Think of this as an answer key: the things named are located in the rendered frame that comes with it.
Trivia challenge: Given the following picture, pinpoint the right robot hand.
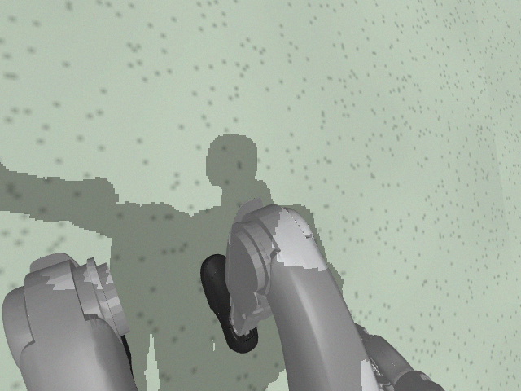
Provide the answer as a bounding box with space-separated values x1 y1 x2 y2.
355 323 414 391

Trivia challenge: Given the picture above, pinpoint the right robot arm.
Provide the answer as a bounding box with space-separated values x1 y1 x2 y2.
394 371 445 391

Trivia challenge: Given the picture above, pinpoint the right robot foot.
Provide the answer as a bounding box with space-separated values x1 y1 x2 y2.
200 254 258 354

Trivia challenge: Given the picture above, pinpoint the left robot foot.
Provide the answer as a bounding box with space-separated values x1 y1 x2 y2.
121 335 137 387

